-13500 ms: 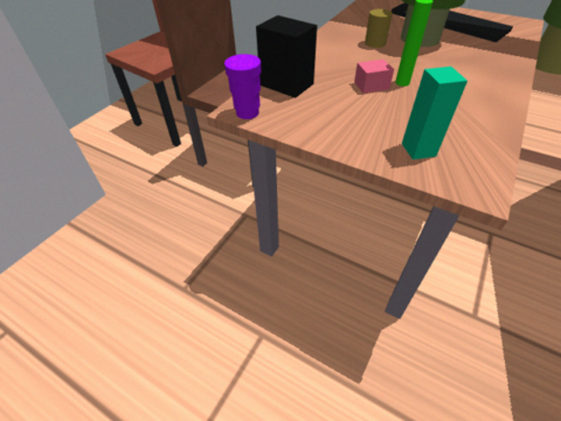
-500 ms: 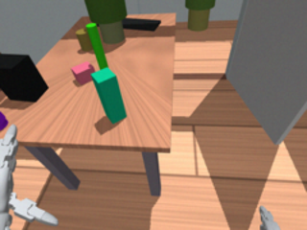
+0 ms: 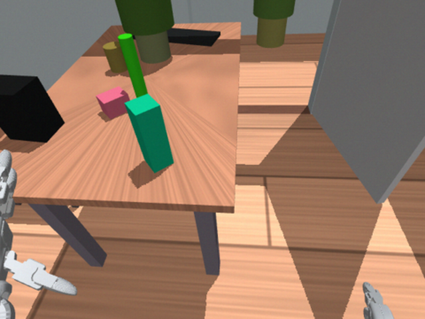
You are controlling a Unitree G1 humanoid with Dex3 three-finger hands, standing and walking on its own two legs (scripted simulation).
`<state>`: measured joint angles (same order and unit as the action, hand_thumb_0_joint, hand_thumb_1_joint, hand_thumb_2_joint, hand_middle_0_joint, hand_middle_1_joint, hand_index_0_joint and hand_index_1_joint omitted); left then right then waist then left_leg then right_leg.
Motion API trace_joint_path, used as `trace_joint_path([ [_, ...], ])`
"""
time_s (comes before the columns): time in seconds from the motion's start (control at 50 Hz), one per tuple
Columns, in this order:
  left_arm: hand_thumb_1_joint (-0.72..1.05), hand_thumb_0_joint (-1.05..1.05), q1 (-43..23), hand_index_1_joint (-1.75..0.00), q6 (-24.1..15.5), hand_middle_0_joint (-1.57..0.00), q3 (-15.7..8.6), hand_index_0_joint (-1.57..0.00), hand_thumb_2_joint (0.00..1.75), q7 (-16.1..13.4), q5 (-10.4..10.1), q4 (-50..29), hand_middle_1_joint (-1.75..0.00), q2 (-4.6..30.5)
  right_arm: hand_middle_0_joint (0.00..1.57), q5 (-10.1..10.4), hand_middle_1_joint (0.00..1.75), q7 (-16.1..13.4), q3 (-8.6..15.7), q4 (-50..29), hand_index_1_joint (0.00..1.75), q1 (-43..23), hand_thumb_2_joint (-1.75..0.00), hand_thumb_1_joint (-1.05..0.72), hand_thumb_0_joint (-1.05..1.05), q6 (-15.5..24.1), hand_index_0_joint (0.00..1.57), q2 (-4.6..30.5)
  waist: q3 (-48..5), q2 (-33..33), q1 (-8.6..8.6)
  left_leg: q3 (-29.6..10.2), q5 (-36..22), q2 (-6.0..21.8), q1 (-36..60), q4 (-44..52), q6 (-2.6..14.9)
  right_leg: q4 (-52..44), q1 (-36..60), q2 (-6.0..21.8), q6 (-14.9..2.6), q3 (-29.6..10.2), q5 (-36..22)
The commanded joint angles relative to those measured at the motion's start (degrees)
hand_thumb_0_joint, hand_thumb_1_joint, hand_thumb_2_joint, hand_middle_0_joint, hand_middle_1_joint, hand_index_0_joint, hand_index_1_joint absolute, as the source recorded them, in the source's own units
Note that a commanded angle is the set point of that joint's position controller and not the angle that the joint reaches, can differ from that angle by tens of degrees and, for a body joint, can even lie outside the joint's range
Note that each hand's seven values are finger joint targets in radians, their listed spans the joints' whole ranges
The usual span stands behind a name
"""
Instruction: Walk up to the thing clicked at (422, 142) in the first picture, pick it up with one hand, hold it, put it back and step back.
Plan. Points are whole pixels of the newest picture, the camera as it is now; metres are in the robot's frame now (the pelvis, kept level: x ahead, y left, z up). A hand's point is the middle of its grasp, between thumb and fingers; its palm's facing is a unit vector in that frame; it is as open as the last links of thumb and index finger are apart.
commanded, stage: go down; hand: left
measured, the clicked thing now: (151, 135) +0.53 +0.21 +0.05
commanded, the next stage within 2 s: none
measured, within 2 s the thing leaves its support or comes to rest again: neither
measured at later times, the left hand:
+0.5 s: hand (36, 165) +0.32 +0.34 +0.16, palm faces +0.23 -0.96 -0.14, open 17.3 cm
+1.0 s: hand (24, 153) +0.34 +0.37 +0.17, palm faces +0.18 -0.98 -0.02, open 17.0 cm
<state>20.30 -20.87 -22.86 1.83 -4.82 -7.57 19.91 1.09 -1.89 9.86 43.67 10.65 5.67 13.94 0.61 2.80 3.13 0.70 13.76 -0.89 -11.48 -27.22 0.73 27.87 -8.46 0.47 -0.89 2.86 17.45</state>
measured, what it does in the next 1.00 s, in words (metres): stands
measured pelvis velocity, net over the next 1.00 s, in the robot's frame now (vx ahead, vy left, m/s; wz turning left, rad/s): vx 0.00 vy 0.01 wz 0.00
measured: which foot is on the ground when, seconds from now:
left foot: down 0.00-1.00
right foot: down 0.00-1.00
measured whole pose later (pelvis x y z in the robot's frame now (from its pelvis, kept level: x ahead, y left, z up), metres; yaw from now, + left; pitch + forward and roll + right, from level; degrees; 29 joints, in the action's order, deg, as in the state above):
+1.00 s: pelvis +0.00 +0.01 +0.00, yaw +0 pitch +3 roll -1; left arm -25.8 0.2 -32.6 31.1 -14.4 46.6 41.1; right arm 2.6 -8.3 -0.5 40.8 12.0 10.4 14.5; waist -4.0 0.4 -0.9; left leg 0.8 12.9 -0.9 -16.9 -26.6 1.7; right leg 24.9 -12.8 0.4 -0.2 2.8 15.2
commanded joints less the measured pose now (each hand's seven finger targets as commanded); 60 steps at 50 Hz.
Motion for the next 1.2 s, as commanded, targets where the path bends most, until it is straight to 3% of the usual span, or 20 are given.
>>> trace_joint_path([
  [0.0,-0.56,0.0,-12.2,-0.09,-2.3,-0.07,-9.5,-0.07,0.09,-0.2,-2.1,-5.7,-0.09,15.7,0.05,0.3,0.05,-1.2,2.0,-11.1,0.05,-5.6,-0.04,0.55,0.0,2.3,0.05,8.8,-5.1,-3.3,-1.4,0.0,-8.6,0.1,2.4,2.8,0.33,-5.0,-2.8,0.2,0.81,-1.0,-10.5],
  [0.04,-0.54,0.0,-16.5,-0.09,-0.8,-0.07,-9.8,-0.07,0.09,0.8,-3.3,-3.1,-0.09,17.1,0.05,0.6,0.05,-1.8,2.6,-9.6,0.05,-5.1,-0.04,0.55,0.0,2.1,0.05,9.1,-4.5,-1.6,-2.04,0.1,-7.4,0.1,1.9,3.0,0.39,-5.2,-3.8,0.5,0.77,-1.2,-9.8],
  [0.14,-0.56,0.0,-30.2,-0.1,3.3,-0.07,-9.5,-0.07,0.11,6.1,-5.7,4.5,-0.09,22.8,0.05,1.8,0.05,-3.1,-0.9,-9.4,0.05,-6.4,-0.04,0.55,0.0,2.4,0.05,7.4,-5.7,0.4,-3.29,-0.1,-4.8,-0.3,2.0,3.5,0.98,-6.4,-5.1,1.1,0.72,-2.0,-8.0],
  [0.2,-0.53,0.0,-34.4,-0.09,6.4,-0.06,-11.1,-0.06,0.11,10.1,-6.8,11.5,-0.09,27.4,0.05,1.9,0.05,-4.0,-1.0,-10.2,0.05,-7.0,-0.04,0.55,0.0,2.6,0.05,9.3,-7.1,0.2,-3.36,-0.4,-5.2,-0.4,2.2,3.7,1.24,-7.1,-4.3,1.3,0.59,-2.3,-8.2],
  [0.24,-0.58,0.0,-39.8,-0.1,7.9,-0.07,-12.7,-0.07,0.1,12.6,-8.4,13.1,-0.09,30.0,0.05,2.4,0.05,-4.3,-2.8,-10.7,0.05,-7.3,-0.04,0.55,0.0,2.9,0.05,7.8,-10.8,2.0,-2.86,-0.2,-8.9,-0.4,2.9,3.3,1.29,-6.5,-2.0,1.2,0.36,-1.8,-12.3],
  [0.3,-0.58,0.0,-42.7,-0.1,10.8,-0.06,-14.8,-0.06,0.12,16.3,-10.9,19.4,-0.1,32.3,0.05,2.7,0.05,-5.1,-1.9,-13.0,0.05,-6.3,-0.05,0.55,0.0,3.5,0.05,10.5,-14.6,0.7,-3.06,-0.7,-12.4,0.0,4.5,3.1,1.24,-5.9,-0.7,0.5,0.18,-1.2,-15.4],
  [0.44,-0.51,0.0,-44.4,-0.08,14.8,-0.04,-12.9,-0.04,0.14,22.6,-11.2,27.8,-0.07,31.1,0.05,2.4,0.05,-4.9,-4.5,-14.3,0.05,-4.0,-0.05,0.55,0.0,4.5,0.05,8.8,-14.4,0.6,-1.56,-1.2,-19.5,0.9,4.7,2.8,0.85,-4.8,-1.6,-0.3,-0.39,-0.7,-19.3],
  [0.48,-0.46,0.0,-45.7,-0.07,14.7,-0.04,-14.8,-0.04,0.14,22.9,-10.8,27.2,-0.06,33.7,0.05,2.0,0.05,-4.9,-4.1,-16.1,0.05,-4.2,-0.05,0.56,0.0,5.0,0.05,9.7,-16.2,1.1,-1.24,-0.9,-22.2,0.9,5.5,2.3,0.81,-4.5,-0.8,-0.3,-0.24,-0.7,-21.5],
  [0.56,-0.41,0.0,-49.2,-0.07,14.6,-0.04,-14.9,-0.03,0.15,22.7,-10.7,25.5,-0.06,33.9,0.05,1.6,0.05,-5.0,-2.1,-13.6,0.05,-1.6,-0.05,0.56,0.0,5.1,0.05,11.2,-14.9,2.9,-1.67,-1.5,-21.2,1.5,6.4,3.0,0.24,-4.5,-3.4,-1.0,-0.64,-0.4,-18.5],
  [0.6,-0.39,0.0,-51.7,-0.07,14.5,-0.04,-13.8,-0.03,0.14,22.4,-10.2,24.6,-0.06,33.7,0.05,1.4,0.05,-4.8,-2.9,-14.6,0.05,-2.8,-0.05,0.56,0.0,5.6,0.05,10.4,-14.8,3.7,-1.69,-1.6,-19.7,1.6,6.6,3.1,0.13,-4.8,-4.2,-1.0,-0.72,-0.5,-17.0],
  [0.62,-0.38,0.0,-51.6,-0.06,14.5,-0.04,-14.9,-0.03,0.14,22.3,-9.9,25.0,-0.05,35.1,0.05,1.4,0.05,-5.1,-0.9,-14.5,0.05,-1.7,-0.05,0.56,0.0,5.7,0.05,12.6,-15.7,3.4,-2.43,-1.7,-20.2,1.7,7.5,3.0,0.0,-4.7,-4.3,-1.1,-0.7,-0.4,-17.3],
  [0.7,-0.38,0.0,-54.5,-0.06,14.6,-0.04,-14.5,-0.03,0.14,22.7,-9.9,26.7,-0.05,35.7,0.05,1.4,0.05,-5.3,-3.0,-14.2,0.05,-1.2,-0.05,0.57,0.0,6.0,0.05,10.5,-16.3,3.8,-2.98,-1.3,-21.3,1.4,7.4,2.3,0.52,-4.9,-3.5,-0.7,-0.41,-0.7,-19.5],
  [0.74,-0.41,0.0,-57.7,-0.07,14.9,-0.03,-13.4,-0.03,0.15,23.8,-10.5,28.3,-0.06,35.5,0.05,1.3,0.05,-5.4,-4.3,-11.8,0.05,-2.2,-0.05,0.57,0.0,6.3,0.05,9.1,-14.8,3.4,-3.04,-1.3,-18.4,1.1,6.2,2.6,0.9,-5.4,-4.8,-0.6,-0.31,-0.9,-17.6],
  [0.78,-0.42,0.0,-60.8,-0.07,15.4,-0.04,-14.2,-0.03,0.15,24.9,-10.9,31.4,-0.06,38.5,0.05,1.5,0.05,-6.1,-3.8,-11.3,0.05,-4.6,-0.05,0.57,0.0,6.7,0.05,10.3,-13.7,3.0,-3.44,-1.1,-14.4,0.7,4.7,3.2,1.15,-6.1,-5.2,-0.3,-0.21,-1.1,-15.4],
  [0.84,-0.43,0.0,-63.3,-0.07,16.6,-0.03,-13.5,-0.03,0.14,27.0,-10.9,36.6,-0.06,39.9,0.05,1.6,0.05,-6.6,-6.8,-9.5,0.05,-3.4,-0.05,0.58,0.0,7.0,0.05,8.0,-12.4,3.7,-3.78,-0.9,-10.7,0.3,3.7,3.8,1.39,-7.0,-6.3,-0.2,-0.26,-1.1,-12.8],
  [0.9,-0.46,0.0,-65.7,-0.07,17.5,-0.03,-13.3,-0.03,0.15,29.2,-11.0,41.5,-0.06,41.6,0.05,1.4,0.05,-7.2,-6.7,-11.6,0.05,-4.1,-0.05,0.58,0.0,7.9,0.05,10.3,-16.1,3.3,-4.68,-1.7,-12.7,0.8,5.7,3.3,1.07,-6.2,-7.1,-0.7,-0.4,-0.7,-14.0],
  [0.92,-0.43,0.0,-66.9,-0.07,17.7,-0.03,-13.3,-0.02,0.15,29.9,-11.2,42.6,-0.06,42.0,0.05,1.3,0.05,-7.3,-8.2,-11.1,0.05,-3.7,-0.05,0.58,0.0,7.9,0.05,9.0,-17.2,2.6,-4.48,-1.7,-14.0,0.7,5.9,3.0,1.31,-6.3,-6.6,-0.5,-0.31,-0.6,-15.0],
  [1.0,-0.45,0.0,-68.9,-0.07,17.3,-0.03,-13.6,-0.02,0.16,31.1,-10.3,47.2,-0.06,44.8,0.05,1.0,0.05,-7.8,-9.1,-13.8,0.05,-3.8,-0.05,0.58,0.0,8.5,0.05,9.5,-17.6,3.2,-4.41,-2.2,-14.8,1.1,6.4,2.9,0.76,-6.1,-8.5,-0.9,-0.59,-0.2,-14.3],
  [1.04,-0.46,0.0,-71.1,-0.07,16.6,-0.02,-14.2,-0.02,0.16,31.0,-9.6,48.9,-0.06,47.1,0.05,0.6,0.05,-8.0,-8.0,-14.7,0.05,-2.4,-0.05,0.58,0.0,8.9,0.05,11.2,-18.6,3.2,-4.76,-2.7,-13.7,1.3,6.1,2.9,0.45,-6.1,-9.1,-1.2,-0.63,-0.1,-12.8],
  [1.18,-0.43,0.0,-73.4,-0.08,14.6,-0.02,-12.8,-0.01,0.18,30.8,-8.6,53.3,-0.07,47.5,0.05,0.6,0.05,-7.3,-10.5,-15.2,0.05,-1.1,-0.04,0.59,0.0,9.6,0.05,8.0,-17.5,5.2,-4.51,-2.2,-13.7,1.2,4.3,1.8,0.53,-5.5,-10.9,-1.2,-0.77,-0.5,-12.6],
])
